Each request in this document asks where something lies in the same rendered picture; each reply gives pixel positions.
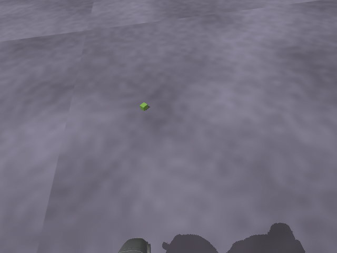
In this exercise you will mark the small box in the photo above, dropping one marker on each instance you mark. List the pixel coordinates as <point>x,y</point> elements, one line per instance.
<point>143,106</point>

